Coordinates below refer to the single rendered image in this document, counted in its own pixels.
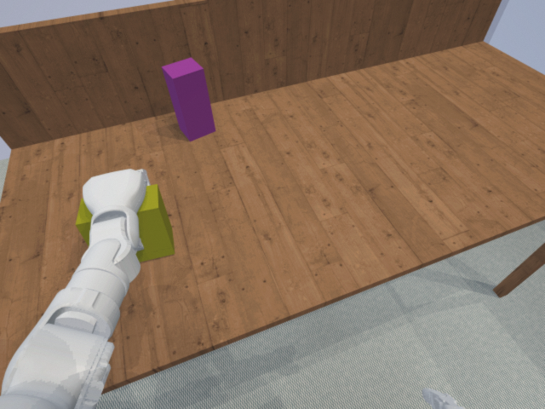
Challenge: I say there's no sponge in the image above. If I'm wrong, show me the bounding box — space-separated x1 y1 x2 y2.
76 184 175 262

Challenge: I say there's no robot left upper arm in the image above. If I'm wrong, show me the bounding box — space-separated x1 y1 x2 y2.
0 323 115 409

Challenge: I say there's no table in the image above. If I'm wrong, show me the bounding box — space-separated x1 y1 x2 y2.
0 0 545 396

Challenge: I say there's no robot left forearm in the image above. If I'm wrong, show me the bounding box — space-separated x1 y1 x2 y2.
1 205 141 395

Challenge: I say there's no right robot hand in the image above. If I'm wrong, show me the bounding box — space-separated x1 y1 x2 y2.
422 388 465 409

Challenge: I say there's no left robot hand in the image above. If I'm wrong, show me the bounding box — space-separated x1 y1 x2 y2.
83 169 151 251

